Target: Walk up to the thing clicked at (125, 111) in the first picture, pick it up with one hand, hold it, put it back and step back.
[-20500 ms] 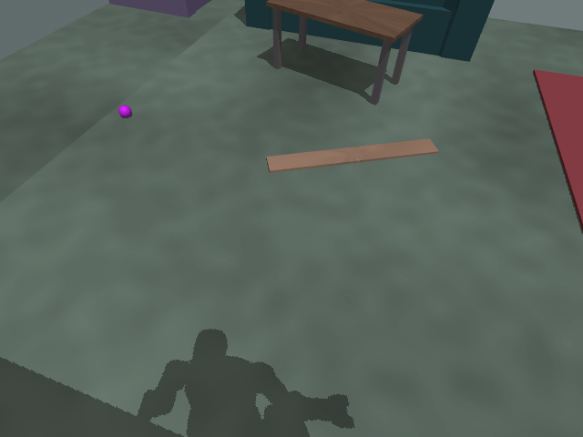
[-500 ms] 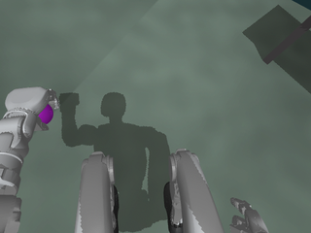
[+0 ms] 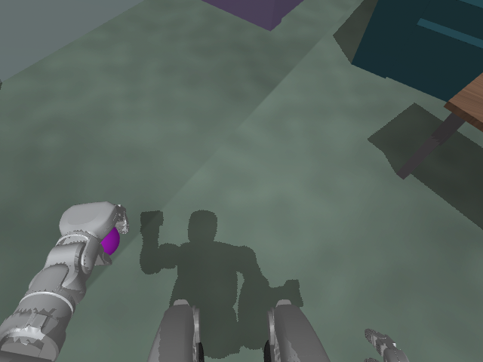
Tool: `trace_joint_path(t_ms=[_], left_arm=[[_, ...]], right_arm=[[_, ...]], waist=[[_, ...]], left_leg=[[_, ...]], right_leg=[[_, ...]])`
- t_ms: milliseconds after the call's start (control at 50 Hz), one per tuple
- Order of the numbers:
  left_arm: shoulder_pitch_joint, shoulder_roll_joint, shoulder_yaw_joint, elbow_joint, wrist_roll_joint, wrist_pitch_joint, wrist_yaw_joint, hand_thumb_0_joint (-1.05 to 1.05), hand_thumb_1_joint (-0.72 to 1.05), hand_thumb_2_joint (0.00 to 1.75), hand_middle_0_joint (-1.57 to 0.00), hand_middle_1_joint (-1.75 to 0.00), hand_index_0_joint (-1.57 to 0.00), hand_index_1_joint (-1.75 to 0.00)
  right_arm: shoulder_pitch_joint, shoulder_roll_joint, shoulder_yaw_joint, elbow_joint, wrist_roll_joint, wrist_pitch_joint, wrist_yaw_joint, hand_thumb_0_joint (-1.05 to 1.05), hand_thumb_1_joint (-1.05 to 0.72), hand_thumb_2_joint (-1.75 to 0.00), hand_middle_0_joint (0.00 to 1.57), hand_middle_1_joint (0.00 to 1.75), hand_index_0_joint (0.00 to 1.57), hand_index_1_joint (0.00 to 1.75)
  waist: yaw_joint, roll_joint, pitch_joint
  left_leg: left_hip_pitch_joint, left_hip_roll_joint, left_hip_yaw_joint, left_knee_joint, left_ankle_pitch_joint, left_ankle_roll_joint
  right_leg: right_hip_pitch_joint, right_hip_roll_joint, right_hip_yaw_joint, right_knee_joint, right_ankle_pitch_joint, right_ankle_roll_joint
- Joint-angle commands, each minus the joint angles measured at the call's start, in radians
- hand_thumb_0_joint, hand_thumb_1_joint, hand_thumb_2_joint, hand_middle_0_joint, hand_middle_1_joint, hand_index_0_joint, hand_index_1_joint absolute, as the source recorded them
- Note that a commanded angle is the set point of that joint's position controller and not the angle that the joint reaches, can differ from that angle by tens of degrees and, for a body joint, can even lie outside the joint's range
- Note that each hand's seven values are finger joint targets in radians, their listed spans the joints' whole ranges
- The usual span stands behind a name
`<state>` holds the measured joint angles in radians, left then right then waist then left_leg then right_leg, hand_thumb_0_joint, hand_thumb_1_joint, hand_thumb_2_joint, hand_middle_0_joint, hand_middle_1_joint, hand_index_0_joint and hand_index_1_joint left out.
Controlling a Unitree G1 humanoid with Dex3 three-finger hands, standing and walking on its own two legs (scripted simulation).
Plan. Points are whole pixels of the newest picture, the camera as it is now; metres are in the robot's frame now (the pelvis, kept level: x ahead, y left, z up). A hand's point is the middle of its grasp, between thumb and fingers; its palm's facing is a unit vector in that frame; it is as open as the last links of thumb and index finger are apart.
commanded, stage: lift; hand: left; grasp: from above
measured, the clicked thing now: (100, 240) +0.36 +0.26 -0.11
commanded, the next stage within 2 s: hold in 0.50 s
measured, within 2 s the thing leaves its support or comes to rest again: neither
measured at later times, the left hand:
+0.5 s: hand (99, 212) +0.36 +0.22 +0.01, palm faces -0.46 -0.08 -0.88, open 8.0 cm
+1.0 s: hand (92, 191) +0.37 +0.22 +0.05, palm faces -0.46 -0.06 -0.89, open 7.9 cm
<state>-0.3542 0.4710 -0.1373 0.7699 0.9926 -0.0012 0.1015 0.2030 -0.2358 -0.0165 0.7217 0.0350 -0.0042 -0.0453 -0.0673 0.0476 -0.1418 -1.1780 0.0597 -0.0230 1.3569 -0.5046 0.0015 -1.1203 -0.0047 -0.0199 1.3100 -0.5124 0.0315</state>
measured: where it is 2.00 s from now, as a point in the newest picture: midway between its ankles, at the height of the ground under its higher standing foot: outside the picture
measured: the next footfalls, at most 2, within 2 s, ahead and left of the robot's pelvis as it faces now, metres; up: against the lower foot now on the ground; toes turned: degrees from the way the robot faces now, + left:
none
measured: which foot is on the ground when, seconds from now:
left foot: down 0.00-1.00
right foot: down 0.00-1.00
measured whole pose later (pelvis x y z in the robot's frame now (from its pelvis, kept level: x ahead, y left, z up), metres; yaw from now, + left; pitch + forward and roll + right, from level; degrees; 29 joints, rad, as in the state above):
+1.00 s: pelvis +0.07 +0.00 +0.12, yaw +0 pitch +6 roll +0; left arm -0.30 0.38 -0.20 0.80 1.01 0.02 0.08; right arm 0.24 -0.25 -0.06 0.73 0.04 0.03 -0.04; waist -0.03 0.04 -0.05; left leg -0.43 0.04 0.05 0.65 -0.32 -0.01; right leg -0.41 -0.02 0.02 0.64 -0.33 0.03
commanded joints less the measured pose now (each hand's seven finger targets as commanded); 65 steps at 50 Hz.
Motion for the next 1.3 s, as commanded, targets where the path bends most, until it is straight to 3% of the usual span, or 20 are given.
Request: trace_joint_path(t_ms=[0, 100, 140, 180, 220, 280, 380, 560, 680, 900, 960, 1000, 1040, 1240, 1280], left_arm=[[-0.323, 0.193, 0.072, -0.18, 0.002, -0.004, 0.055, 0.0, 0.71, 0.63, -0.94, -0.78, -1.02, -0.7], [-0.33, 0.185, 0.066, -0.138, 0.003, 0.002, 0.08, 0.0, 0.71, 0.62, -0.96, -0.76, -1.03, -0.68], [-0.343, 0.161, 0.051, -0.124, 0.01, 0.008, 0.087, 0.0, 0.7, 0.61, -0.95, -0.75, -1.02, -0.67], [-0.314, 0.188, 0.074, -0.1, 0.016, 0.013, 0.096, 0.0, 0.69, 0.61, -0.94, -0.75, -1.02, -0.67], [-0.297, 0.155, 0.056, -0.092, 0.013, 0.019, 0.098, 0.0, 0.66, 0.63, -0.94, -0.73, -1.01, -0.67], [-0.304, 0.159, 0.059, -0.101, 0.007, 0.024, 0.098, 0.0, 0.65, 0.66, -0.95, -0.71, -1.0, -0.66], [-0.293, 0.139, 0.049, -0.113, -0.006, 0.026, 0.097, 0.0, 0.68, 0.65, -0.97, -0.71, -1.03, -0.66], [-0.299, 0.124, 0.04, -0.115, 0.002, 0.022, 0.083, 0.0, 0.68, 0.69, -0.96, -0.75, -1.03, -0.69], [-0.311, 0.136, 0.036, -0.134, 0.016, 0.015, 0.068, 0.0, 0.67, 0.62, -0.95, -0.69, -1.01, -0.63], [-0.278, 0.116, 0.026, -0.167, 0.013, 0.015, 0.022, 0.0, 0.66, 0.63, -0.94, -0.7, -1.01, -0.64], [-0.293, 0.139, 0.039, -0.204, 0.016, 0.013, 0.014, 0.0, 0.68, 0.61, -0.95, -0.7, -1.02, -0.63], [-0.261, 0.112, 0.022, -0.181, 0.013, 0.017, 0.002, 0.0, 0.66, 0.61, -0.94, -0.7, -1.01, -0.63], [-0.258, 0.137, 0.04, -0.203, 0.021, 0.017, -0.003, 0.0, 0.68, 0.62, -0.95, -0.7, -1.02, -0.63], [-0.278, 0.126, 0.023, -0.263, 0.008, 0.013, -0.031, 0.0, 0.67, 0.64, -0.94, -0.74, -1.01, -0.67], [-0.23, 0.122, 0.027, -0.224, 0.006, 0.014, -0.037, 0.0, 0.67, 0.64, -0.95, -0.73, -1.02, -0.66]], right_arm=[[0.045, -0.158, -0.057, -0.076, 0.004, -0.049, -0.018, 0.0, -0.9, -0.9, 0.2, 0.3, 0.2, 0.3], [0.057, -0.155, -0.056, -0.068, 0.001, -0.056, -0.021, 0.0, -0.9, -0.9, 0.2, 0.3, 0.2, 0.3], [0.068, -0.157, -0.057, -0.058, -0.002, -0.057, -0.02, 0.0, -0.9, -0.9, 0.2, 0.3, 0.2, 0.3], [0.072, -0.157, -0.059, -0.059, -0.002, -0.056, -0.02, 0.0, -0.9, -0.9, 0.2, 0.3, 0.2, 0.3], [0.076, -0.156, -0.059, -0.06, -0.003, -0.054, -0.015, 0.0, -0.9, -0.9, 0.2, 0.3, 0.2, 0.3], [0.076, -0.159, -0.062, -0.061, -0.003, -0.05, -0.014, 0.0, -0.9, -0.9, 0.2, 0.3, 0.2, 0.3], [0.068, -0.157, -0.066, -0.068, -0.002, -0.042, -0.01, 0.0, -0.9, -0.9, 0.2, 0.3, 0.2, 0.3], [0.077, -0.159, -0.075, -0.055, -0.002, -0.032, -0.007, 0.0, -0.9, -0.9, 0.2, 0.3, 0.2, 0.3], [0.054, -0.165, -0.082, -0.065, 0.005, -0.021, -0.007, 0.0, -0.9, -0.89, 0.2, 0.3, 0.2, 0.3], [0.047, -0.166, -0.09, -0.09, 0.006, -0.003, 0.003, 0.0, -0.9, -0.9, 0.2, 0.3, 0.2, 0.3], [0.032, -0.169, -0.088, -0.107, 0.01, 0.007, 0.002, 0.0, -0.9, -0.9, 0.2, 0.3, 0.2, 0.3], [0.02, -0.163, -0.086, -0.114, 0.009, 0.009, 0.002, 0.0, -0.9, -0.9, 0.2, 0.3, 0.2, 0.3], [0.018, -0.168, -0.089, -0.119, 0.012, 0.014, 0.002, 0.0, -0.9, -0.9, 0.2, 0.3, 0.2, 0.3], [-0.02, -0.162, -0.078, -0.14, 0.017, 0.022, -0.001, 0.0, -0.9, -0.9, 0.2, 0.3, 0.2, 0.3], [-0.025, -0.164, -0.078, -0.142, 0.018, 0.023, -0.003, 0.0, -0.9, -0.9, 0.2, 0.3, 0.2, 0.3]], waist=[[-0.011, 0.062, -0.344], [-0.003, 0.05, -0.29], [-0.012, 0.041, -0.292], [0.004, 0.034, -0.29], [0.006, 0.021, -0.283], [0.003, 0.02, -0.289], [0.012, 0.002, -0.235], [0.01, -0.004, -0.249], [0.023, -0.004, -0.229], [0.032, 0.003, -0.216], [0.043, -0.014, -0.203], [0.041, -0.019, -0.171], [0.051, -0.02, -0.196], [0.054, -0.009, -0.153], [0.052, -0.026, -0.126]], left_leg=[[0.402, -0.044, -0.025, -0.333, 0.038, 0.0], [0.48, -0.053, -0.003, -0.422, 0.075, -0.001], [0.531, -0.049, 0.0, -0.445, 0.127, -0.002], [0.564, -0.052, 0.004, -0.471, 0.183, -0.001], [0.597, -0.055, 0.008, -0.497, 0.211, -0.001], [0.66, -0.056, 0.014, -0.535, 0.259, -0.002], [0.704, -0.062, 0.022, -0.604, 0.26, -0.001], [0.818, -0.064, 0.037, -0.664, 0.424, -0.002], [0.878, -0.067, 0.043, -0.717, 0.434, -0.003], [0.954, -0.061, 0.049, -0.756, 0.574, -0.003], [0.943, -0.07, 0.057, -0.777, 0.527, 0.001], [0.942, -0.068, 0.054, -0.791, 0.506, 0.001], [0.96, -0.069, 0.058, -0.794, 0.527, 0.003], [0.981, -0.062, 0.058, -0.847, 0.481, 0.004], [0.98, -0.062, 0.058, -0.856, 0.462, 0.004]], right_leg=[[0.222, 0.046, 0.009, -0.303, 0.058, -0.053], [0.324, 0.047, 0.017, -0.401, 0.087, -0.05], [0.351, 0.045, 0.013, -0.425, 0.135, -0.049], [0.403, 0.045, 0.015, -0.453, 0.187, -0.047], [0.438, 0.041, 0.016, -0.481, 0.212, -0.045], [0.494, 0.039, 0.015, -0.522, 0.26, -0.041], [0.557, 0.033, 0.025, -0.605, 0.264, -0.037], [0.674, 0.032, 0.029, -0.665, 0.423, -0.03], [0.704, 0.032, 0.025, -0.712, 0.422, -0.032], [0.769, 0.039, 0.018, -0.736, 0.523, -0.036], [0.8, 0.033, 0.026, -0.764, 0.51, -0.033], [0.8, 0.033, 0.023, -0.775, 0.486, -0.033], [0.817, 0.032, 0.025, -0.776, 0.506, -0.032], [0.829, 0.036, 0.022, -0.816, 0.453, -0.036], [0.825, 0.037, 0.019, -0.826, 0.432, -0.037]])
